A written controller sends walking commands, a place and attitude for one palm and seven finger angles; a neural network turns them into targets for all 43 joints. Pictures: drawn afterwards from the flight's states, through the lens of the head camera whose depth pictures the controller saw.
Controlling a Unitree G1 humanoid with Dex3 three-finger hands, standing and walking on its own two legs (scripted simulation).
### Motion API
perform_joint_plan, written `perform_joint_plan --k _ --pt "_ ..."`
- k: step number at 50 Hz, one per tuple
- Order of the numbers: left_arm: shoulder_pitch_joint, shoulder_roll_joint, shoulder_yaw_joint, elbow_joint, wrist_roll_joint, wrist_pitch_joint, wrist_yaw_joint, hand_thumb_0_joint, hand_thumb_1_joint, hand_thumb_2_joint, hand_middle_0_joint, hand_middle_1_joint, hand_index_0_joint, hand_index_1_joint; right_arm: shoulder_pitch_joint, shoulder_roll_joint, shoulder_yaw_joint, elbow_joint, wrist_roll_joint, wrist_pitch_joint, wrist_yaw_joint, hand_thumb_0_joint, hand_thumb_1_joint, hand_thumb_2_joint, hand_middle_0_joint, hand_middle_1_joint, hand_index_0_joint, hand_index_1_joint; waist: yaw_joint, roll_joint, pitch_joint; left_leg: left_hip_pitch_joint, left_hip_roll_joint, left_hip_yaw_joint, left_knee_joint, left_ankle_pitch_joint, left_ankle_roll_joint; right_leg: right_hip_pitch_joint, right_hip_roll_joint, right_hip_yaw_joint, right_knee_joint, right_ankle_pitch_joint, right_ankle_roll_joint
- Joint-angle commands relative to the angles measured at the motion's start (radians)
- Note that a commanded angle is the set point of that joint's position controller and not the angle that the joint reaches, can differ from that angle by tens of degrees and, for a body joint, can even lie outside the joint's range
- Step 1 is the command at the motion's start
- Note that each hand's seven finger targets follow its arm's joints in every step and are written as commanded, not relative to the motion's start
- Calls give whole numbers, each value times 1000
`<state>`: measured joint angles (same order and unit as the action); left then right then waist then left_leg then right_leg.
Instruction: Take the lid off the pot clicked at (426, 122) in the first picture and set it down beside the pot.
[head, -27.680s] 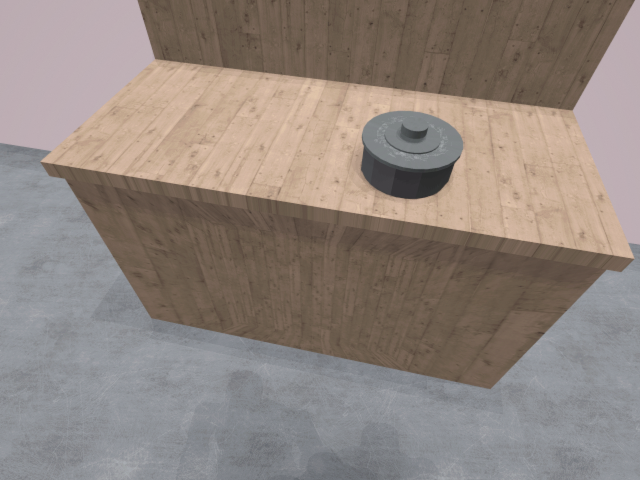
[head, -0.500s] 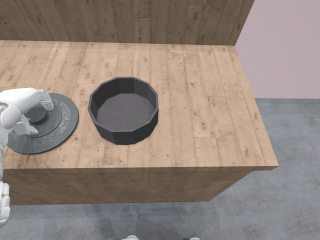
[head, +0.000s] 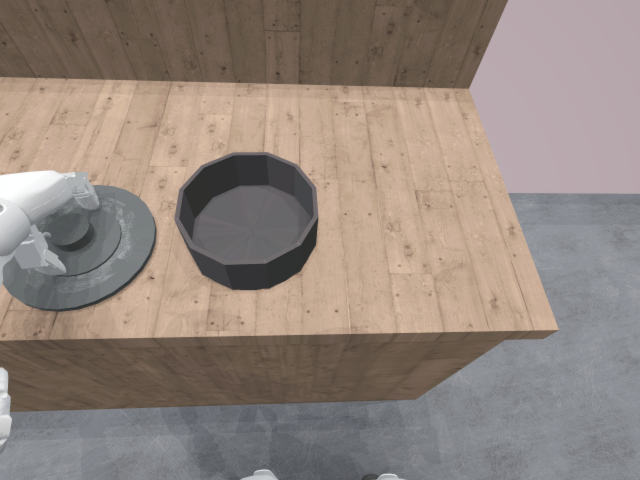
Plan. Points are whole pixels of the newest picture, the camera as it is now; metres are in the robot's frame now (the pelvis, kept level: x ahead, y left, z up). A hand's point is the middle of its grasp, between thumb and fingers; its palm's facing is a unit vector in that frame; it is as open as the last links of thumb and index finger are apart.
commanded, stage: raise the empty hand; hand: left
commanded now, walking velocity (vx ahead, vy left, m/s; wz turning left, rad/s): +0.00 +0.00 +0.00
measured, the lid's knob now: (71, 232) +0.42 +0.34 +0.01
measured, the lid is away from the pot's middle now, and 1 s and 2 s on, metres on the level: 0.24 0.24 0.24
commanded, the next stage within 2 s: draw the hand back to the body in 1.20 s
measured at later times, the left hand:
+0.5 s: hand (26, 205) +0.41 +0.34 +0.09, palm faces -0.40 -0.08 -0.91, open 11.0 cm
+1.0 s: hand out of the picture +0.42 +0.35 +0.14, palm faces -0.35 -0.08 -0.93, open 11.0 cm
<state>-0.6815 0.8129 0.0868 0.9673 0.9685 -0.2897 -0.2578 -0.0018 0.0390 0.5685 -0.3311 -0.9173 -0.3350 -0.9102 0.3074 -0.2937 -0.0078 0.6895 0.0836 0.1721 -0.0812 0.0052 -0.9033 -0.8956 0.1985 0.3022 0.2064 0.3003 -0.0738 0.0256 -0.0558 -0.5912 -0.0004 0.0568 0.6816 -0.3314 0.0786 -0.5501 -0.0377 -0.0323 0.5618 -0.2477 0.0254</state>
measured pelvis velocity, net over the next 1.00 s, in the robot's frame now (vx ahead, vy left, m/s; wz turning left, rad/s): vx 0.01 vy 0.00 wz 0.03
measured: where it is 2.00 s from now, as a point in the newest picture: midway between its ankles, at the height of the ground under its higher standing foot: outside the picture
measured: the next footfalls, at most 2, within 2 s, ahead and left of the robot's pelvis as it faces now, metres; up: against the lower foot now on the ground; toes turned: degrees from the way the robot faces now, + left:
none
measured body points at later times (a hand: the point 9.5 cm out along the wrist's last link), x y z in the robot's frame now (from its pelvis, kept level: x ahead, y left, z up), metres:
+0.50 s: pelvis +0.00 +0.01 +0.01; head +0.07 +0.02 +0.45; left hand +0.43 +0.34 +0.14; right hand +0.08 -0.26 -0.11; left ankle -0.01 +0.06 -0.72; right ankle +0.01 -0.17 -0.72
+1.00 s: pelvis +0.01 +0.00 +0.02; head +0.07 +0.01 +0.46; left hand +0.44 +0.35 +0.19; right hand +0.11 -0.26 -0.11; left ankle -0.01 +0.06 -0.72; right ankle +0.01 -0.17 -0.72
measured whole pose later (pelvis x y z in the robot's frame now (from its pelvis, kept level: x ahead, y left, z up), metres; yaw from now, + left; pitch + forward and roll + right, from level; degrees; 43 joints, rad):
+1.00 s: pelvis +0.01 +0.00 +0.02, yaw +2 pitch +9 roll -2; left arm -0.81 0.82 0.02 0.86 0.91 -0.17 -0.40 0.00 0.04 0.56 -0.33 -0.92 -0.33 -0.92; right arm 0.25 -0.28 0.01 0.66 0.09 0.18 -0.06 0.01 -0.90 -0.90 0.20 0.30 0.21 0.30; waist -0.04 0.04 -0.03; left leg -0.39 -0.04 0.04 0.50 -0.26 0.09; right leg -0.34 -0.06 -0.05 0.38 -0.19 0.03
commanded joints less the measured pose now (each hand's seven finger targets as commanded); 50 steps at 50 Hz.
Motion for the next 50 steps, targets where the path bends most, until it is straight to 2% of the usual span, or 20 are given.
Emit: perform_joint_plan --k 1,2,6,8,11,14,17,18,20,21,23,25,27,31,36,37,40,44,49,50 --pt "-376 344 96 -145 -35 15 42 0 32 556 -317 -919 -317 -919 67 -188 -61 -65 -4 -16 -11 0 -900 -900 200 300 200 300 4 102 -379 402 13 -84 -59 514 -32 26 65 -39 -40 190 -72" --pt "-421 364 101 -208 -32 19 40 0 32 556 -317 -919 -317 -919 62 -188 -61 -71 -5 -10 -11 0 -900 -900 200 300 200 300 9 136 -419 426 10 -87 -72 517 -33 47 65 -38 -45 195 -73" --pt "-395 337 86 -199 -36 30 34 0 32 556 -317 -919 -317 -919 47 -180 -60 -80 -2 -16 -6 0 -900 -900 200 300 200 300 10 137 -390 451 14 -92 -80 542 -37 47 61 -39 -58 191 -74" --pt "-383 326 69 -138 -43 47 23 0 32 556 -317 -919 -317 -919 43 -182 -53 -82 2 -11 -7 0 -900 -900 200 300 200 300 6 67 -350 384 6 -81 -93 439 -22 70 62 -38 -68 177 -70" --pt "-475 333 63 -273 -39 41 12 0 32 556 -317 -919 -317 -919 24 -177 -56 -93 2 -17 -8 0 -900 -900 200 300 200 300 12 159 -392 479 17 -102 -114 509 -37 68 55 -40 -80 169 -75" --pt "-419 332 71 -175 -50 55 3 0 32 556 -317 -919 -317 -919 27 -178 -46 -95 4 -15 -9 0 -900 -900 200 300 200 300 12 66 -339 424 12 -100 -126 446 -28 84 60 -43 -92 155 -71" --pt "-500 273 3 -213 -43 67 -11 0 32 556 -317 -919 -317 -919 22 -174 -48 -95 4 -20 -11 0 -900 -900 200 300 200 300 1 111 -341 461 13 -105 -146 422 -30 67 59 -41 -104 128 -72" --pt "-497 276 7 -199 -44 70 -14 0 32 556 -317 -919 -317 -919 20 -173 -47 -93 6 -24 -11 0 -900 -900 200 300 200 300 3 112 -321 460 14 -107 -143 422 -30 64 57 -43 -107 127 -74" --pt "-507 344 62 -238 -44 64 -17 0 32 556 -317 -919 -317 -919 21 -176 -47 -100 4 -25 -16 0 -900 -900 200 300 200 300 13 101 -386 483 11 -109 -148 445 -27 115 54 -38 -111 155 -74" --pt "-530 338 53 -265 -42 60 -20 0 32 556 -317 -919 -317 -919 12 -174 -45 -105 2 -28 -18 0 -900 -900 200 300 200 300 11 142 -391 501 12 -110 -150 492 -34 116 51 -36 -114 172 -76" --pt "-504 269 5 -194 -52 76 -27 0 32 556 -317 -919 -317 -919 13 -169 -42 -95 4 -28 -15 0 -900 -900 200 300 200 300 2 96 -331 479 15 -107 -154 460 -30 95 56 -43 -124 155 -70" --pt "-523 314 31 -187 -52 87 -33 0 32 556 -317 -919 -317 -919 13 -178 -40 -94 7 -29 -14 0 -900 -900 200 300 200 300 11 60 -324 446 11 -100 -172 397 -20 128 52 -38 -131 155 -72" --pt "-591 279 -10 -267 -44 85 -40 0 32 556 -317 -919 -317 -919 6 -168 -44 -102 3 -33 -15 0 -900 -900 200 300 200 300 2 135 -376 512 14 -110 -173 485 -33 129 52 -39 -131 172 -72" --pt "-521 352 78 -263 -52 76 -45 0 32 556 -317 -919 -317 -919 2 -171 -46 -110 -2 -34 -10 0 -900 -900 200 300 200 300 24 116 -403 540 16 -115 -163 619 -39 179 49 -34 -138 245 -72" --pt "-520 323 51 -300 -57 92 -61 0 32 556 -317 -919 -317 -919 -24 -165 -46 -125 -1 -21 6 0 -900 -900 200 300 200 300 23 115 -378 541 18 -119 -179 650 -44 197 46 -35 -153 255 -70" --pt "-498 295 33 -281 -63 101 -66 0 32 556 -317 -919 -317 -919 -20 -161 -45 -124 -3 -19 9 0 -900 -900 200 300 200 300 19 112 -371 537 17 -113 -177 654 -39 200 51 -37 -155 260 -67" --pt "-484 331 63 -249 -71 111 -77 0 32 556 -317 -919 -317 -919 -23 -164 -39 -121 1 -14 9 0 -900 -900 200 300 200 300 25 64 -345 499 11 -107 -189 592 -27 228 49 -40 -162 265 -66" --pt "-571 370 73 -334 -62 114 -90 0 32 556 -317 -919 -317 -919 -33 -165 -41 -124 0 -18 6 0 -900 -900 200 300 200 300 27 114 -392 549 12 -111 -196 624 -28 247 45 -36 -169 280 -69" --pt "-568 296 9 -259 -77 128 -119 0 32 556 -317 -919 -317 -919 -39 -162 -35 -112 4 -16 5 0 -900 -900 200 300 200 300 13 76 -332 514 11 -101 -205 561 -21 232 45 -42 -184 261 -64" --pt "-583 321 25 -269 -76 129 -121 0 32 556 -317 -919 -317 -919 -36 -165 -36 -112 5 -14 4 0 -900 -900 200 300 200 300 18 63 -343 511 7 -100 -208 546 -17 243 46 -41 -182 266 -65"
